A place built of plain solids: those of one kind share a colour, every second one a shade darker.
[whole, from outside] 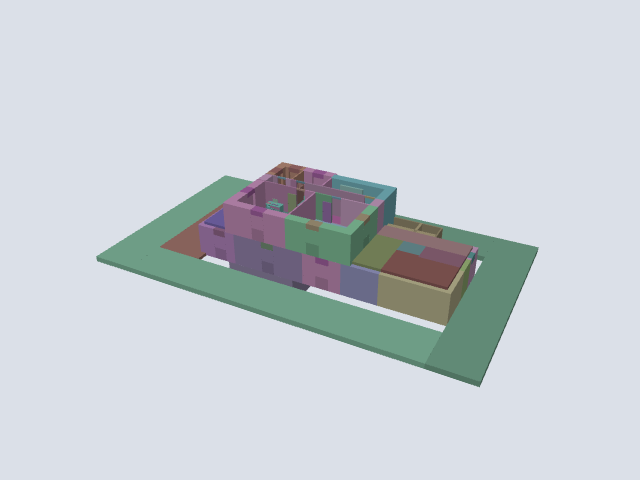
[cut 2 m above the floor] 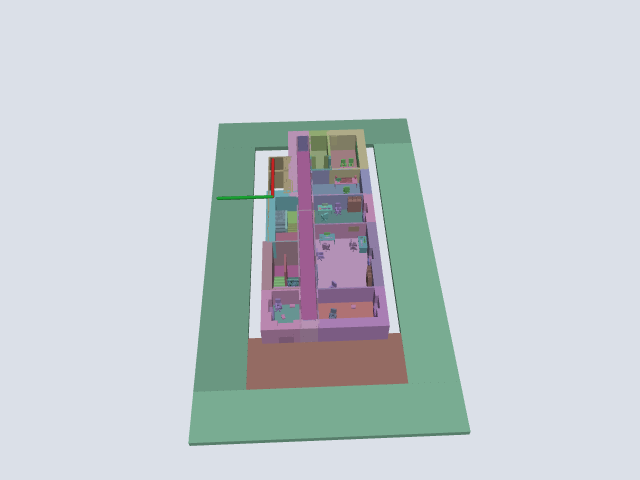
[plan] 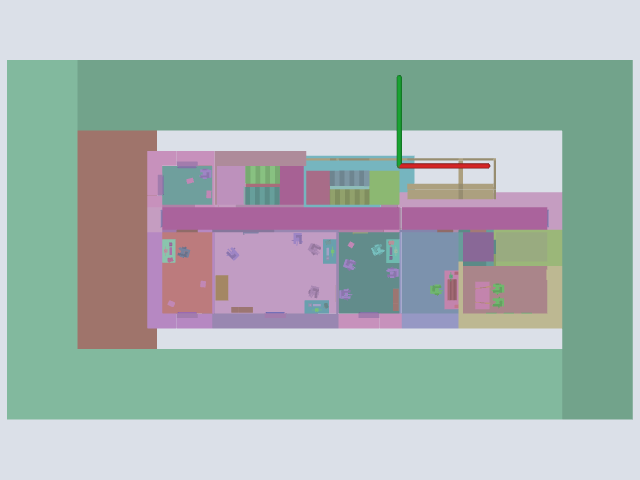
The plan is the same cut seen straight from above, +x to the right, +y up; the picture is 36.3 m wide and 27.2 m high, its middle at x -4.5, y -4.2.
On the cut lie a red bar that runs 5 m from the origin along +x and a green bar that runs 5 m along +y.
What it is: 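A small local radio station; a reception, a studio behind a window from its control room, a newsroom, offices and a record library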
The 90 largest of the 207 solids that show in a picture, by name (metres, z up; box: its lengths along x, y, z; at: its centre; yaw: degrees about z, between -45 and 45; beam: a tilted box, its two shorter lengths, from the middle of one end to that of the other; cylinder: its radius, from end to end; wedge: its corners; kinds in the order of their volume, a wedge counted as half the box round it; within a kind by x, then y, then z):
{
 "ground_garden_1": {"box": [4.0, 20.37, 0.5], "at": [-20.24, -4.18, -0.27]},
 "ground_garden_2": {"box": [27.47, 4.0, 0.5], "at": [-4.5, -12.37, -0.27]},
 "ground_garden_3": {"box": [27.47, 4.0, 0.5], "at": [-4.5, 4.0, -0.27]},
 "ground_garden_4": {"box": [4.0, 20.37, 0.5], "at": [11.23, -4.18, -0.27]},
 "wall_Smhall_1": {"box": [0.14, 2.92, 5.94], "at": [-5.35, -0.88, 2.72]},
 "wall_Smhall_2": {"box": [4.37, 0.14, 5.94], "at": [-3.24, -2.27, 2.72]},
 "wall_Smhall_3": {"box": [6.27, 0.85, 5.94], "at": [-2.29, 0.15, 2.72]},
 "wall_Smhall_4": {"box": [0.85, 2.92, 5.94], "at": [0.42, -0.88, 2.72]},
 "wall_office_1": {"box": [0.85, 1.35, 3.04], "at": [-13.87, 0.17, 1.27]},
 "wall_office_2": {"box": [1.67, 0.85, 3.04], "at": [-13.46, 0.42, 1.27]},
 "wall_office_3": {"box": [0.96, 0.85, 3.04], "at": [-10.95, 0.42, 1.27]},
 "wall_office_4": {"box": [0.85, 2.56, 2.9], "at": [-10.89, -7.94, 4.24]},
 "wall_office_5": {"box": [0.85, 1.85, 2.9], "at": [-10.89, -4.54, 4.24]},
 "wall_office_6": {"box": [2.83, 0.85, 2.9], "at": [-9.9, -8.79, 4.24]},
 "wall_office_7": {"box": [1.04, 0.85, 2.9], "at": [-8.04, 0.42, 4.24]},
 "wall_office_8": {"box": [2.12, 0.85, 2.9], "at": [-6.23, -8.79, 4.24]},
 "wall_office_9": {"box": [1.04, 0.85, 2.9], "at": [-5.8, 0.42, 4.24]},
 "wall_office_10": {"box": [0.14, 5.6, 3.04], "at": [-3.51, -6.42, 1.27]},
 "wall_office_11": {"box": [1.26, 0.85, 3.04], "at": [-2.95, -8.79, 1.27]},
 "wall_office_12": {"box": [1.26, 0.85, 3.04], "at": [-0.49, -8.79, 1.27]},
 "flightbSm_1": {"box": [2.25, 0.89, 4.89], "at": [-2.82, -0.7, -0.76]},
 "flightbSm_2": {"box": [1.97, 0.89, 5.06], "at": [-2.69, -0.7, -0.67]},
 "flightbSm_3": {"box": [1.69, 0.89, 5.23], "at": [-2.55, -0.7, -0.59]},
 "flightbSm_4": {"box": [1.42, 0.89, 5.4], "at": [-2.41, -0.7, -0.5]},
 "flightbSm_5": {"box": [1.14, 0.89, 5.57], "at": [-2.27, -0.7, -0.42]},
 "flightbSm_6": {"box": [0.86, 0.89, 5.74], "at": [-2.13, -0.7, -0.33]},
 "flightbSm_7": {"box": [0.58, 0.89, 5.91], "at": [-1.99, -0.7, -0.25]},
 "wall_corr_1": {"box": [0.85, 1.56, 2.9], "at": [-10.89, -2.98, 4.24]},
 "wall_corr_2": {"box": [8.23, 0.14, 3.04], "at": [-5.17, -2.27, 1.27]},
 "wall_corr_3": {"box": [6.0, 0.14, 2.9], "at": [-4.05, -2.27, 4.24]},
 "wall_corr_4": {"box": [0.85, 1.56, 2.9], "at": [0.42, -2.98, 4.24]},
 "wall_corr_5": {"box": [9.23, 0.85, 3.04], "at": [4.62, -1.92, 1.27]},
 "wall_corr_6": {"box": [0.85, 0.99, 3.04], "at": [8.8, -1.99, 1.27]},
 "wall_library_1": {"box": [0.85, 5.6, 2.55], "at": [-10.76, -6.42, -1.53]},
 "wall_library_2": {"box": [6.61, 0.85, 2.55], "at": [-7.88, -8.79, -1.53]},
 "wall_library_3": {"box": [0.85, 5.6, 2.55], "at": [-5.0, -6.42, -1.53]},
 "flightaSm_1": {"box": [0.86, 0.89, 4.21], "at": [-3.51, -1.76, -1.1]},
 "flightaSm_2": {"box": [1.14, 0.89, 4.04], "at": [-3.38, -1.76, -1.18]},
 "flightaSm_3": {"box": [1.42, 0.89, 3.88], "at": [-3.24, -1.76, -1.26]},
 "flightaSm_4": {"box": [1.69, 0.89, 3.71], "at": [-3.1, -1.76, -1.35]},
 "flightaSm_5": {"box": [1.97, 0.89, 3.54], "at": [-2.96, -1.76, -1.43]},
 "flightaSm_6": {"box": [2.25, 0.89, 3.38], "at": [-2.82, -1.76, -1.52]},
 "wall_Schall_1": {"box": [0.14, 3.18, 5.6], "at": [-10.4, -0.75, -0.01]},
 "wall_Schall_2": {"box": [5.19, 0.85, 5.6], "at": [-7.88, 0.41, -0.01]},
 "wall_Schall_3": {"box": [0.14, 3.18, 5.6], "at": [-5.35, -0.75, -0.01]},
 "wall_studio_1": {"box": [0.25, 3.8, 3.04], "at": [3.48, -7.32, 1.27]},
 "wall_studio_2": {"box": [5.88, 0.85, 3.04], "at": [6.29, -8.79, 1.27]},
 "wall_studio_3": {"box": [0.85, 3.8, 3.04], "at": [8.8, -7.32, 1.27]},
 "wall_reception_1": {"box": [0.85, 5.6, 3.04], "at": [-13.87, -6.42, 1.27]},
 "wall_reception_2": {"box": [1.67, 0.85, 3.04], "at": [-13.46, -8.79, 1.27]},
 "wall_reception_3": {"box": [0.96, 0.85, 3.04], "at": [-10.95, -8.79, 1.27]},
 "wall_reception_4": {"box": [0.14, 5.6, 3.04], "at": [-10.54, -6.42, 1.27]},
 "wall_green_1": {"box": [2.12, 0.85, 2.9], "at": [-4.24, -8.79, 4.24]},
 "wall_green_2": {"box": [2.83, 0.85, 2.9], "at": [-0.57, -8.79, 4.24]},
 "wall_green_3": {"box": [0.85, 2.56, 2.9], "at": [0.42, -7.94, 4.24]},
 "wall_green_4": {"box": [0.85, 1.85, 2.9], "at": [0.42, -4.54, 4.24]},
 "wall_newsroom_1": {"box": [0.14, 5.6, 3.04], "at": [-10.54, -6.42, 1.27]},
 "wall_newsroom_2": {"box": [2.98, 0.85, 3.04], "at": [-9.12, -8.79, 1.27]},
 "wall_newsroom_3": {"box": [2.98, 0.85, 3.04], "at": [-4.93, -8.79, 1.27]},
 "wall_newsroom_4": {"box": [0.14, 5.6, 3.04], "at": [-3.51, -6.42, 1.27]},
 "ground_street_1": {"box": [4.5, 12.37, 0.3], "at": [-15.99, -4.18, -0.17]},
 "flightbSc_1": {"box": [1.14, 1.02, 2.53], "at": [-8.17, -0.51, -1.94]},
 "flightbSc_2": {"box": [1.42, 1.02, 2.36], "at": [-8.03, -0.51, -2.02]},
 "flightbSc_3": {"box": [1.69, 1.02, 2.19], "at": [-7.89, -0.51, -2.11]},
 "flightbSc_4": {"box": [1.97, 1.02, 2.02], "at": [-7.75, -0.51, -2.19]},
 "wall_control_1": {"box": [3.6, 0.85, 3.04], "at": [1.8, -8.79, 1.27]},
 "wall_control_2": {"box": [0.25, 5.6, 3.04], "at": [3.48, -6.42, 1.27]},
 "floor_halfSm_1": {"box": [1.35, 1.93, 4.73], "at": [-4.61, -1.24, -0.84]},
 "floor_footSm_1": {"box": [1.71, 1.93, 3.2], "at": [-0.85, -1.24, -1.6]},
 "floor_corr_1": {"box": [13.44, 1.28, 0.25], "at": [-6.72, -2.98, -0.13]},
 "floor_corr_2": {"box": [10.47, 1.28, 0.25], "at": [-5.24, -2.98, 2.92]},
 "floor_corr_3": {"box": [8.24, 1.28, 0.25], "at": [4.26, -2.98, -0.13]},
 "wall_booth_1": {"box": [3.89, 0.25, 3.04], "at": [7.29, -5.54, 1.27]},
 "wall_booth_2": {"box": [0.85, 2.05, 3.04], "at": [8.8, -4.64, 1.27]},
 "floor_newsroom_1": {"box": [6.89, 4.61, 0.25], "at": [-7.03, -6.07, -0.13]},
 "wall_fill_1": {"box": [2.9, 0.56, 3.04], "at": [1.9, -1.61, 1.27]},
 "wall_fill_2": {"box": [1.74, 0.56, 3.04], "at": [4.47, -1.61, 1.27]},
 "wall_store_1": {"box": [0.85, 1.35, 2.9], "at": [-10.89, 0.17, 4.24]},
 "wall_store_2": {"box": [1.2, 0.85, 2.9], "at": [-10.72, 0.42, 4.24]},
 "floor_green_1": {"box": [5.17, 4.61, 0.25], "at": [-2.58, -6.07, 2.92]},
 "floor_halfSc_1": {"box": [1.36, 2.19, 1.85], "at": [-6.1, -1.1, -2.28]},
 "roof_control_1": {"box": [3.6, 5.2, 0.25], "at": [1.8, -6.22, 2.92]},
 "roof_studio_1": {"box": [5.48, 3.4, 0.25], "at": [6.09, -7.12, 2.92]},
 "roof_reception_1": {"box": [3.42, 5.2, 0.25], "at": [-12.18, -6.22, 2.92]},
 "roof_corr_1": {"box": [8.83, 1.87, 0.25], "at": [4.42, -2.83, 2.92]},
 "floor_office_1": {"box": [3.45, 4.61, 0.25], "at": [-1.72, -6.07, -0.13]},
 "floor_control_1": {"box": [3.21, 4.61, 0.25], "at": [1.75, -6.07, 0.02]},
 "floor_reception_1": {"box": [2.83, 4.61, 0.25], "at": [-12.03, -6.07, -0.13]},
 "floor_studio_1": {"box": [4.78, 2.7, 0.25], "at": [5.99, -7.02, -0.13]},
 "wall_spineSm_1": {"box": [2.22, 0.19, 5.79], "at": [-2.82, -1.24, 2.8]}
}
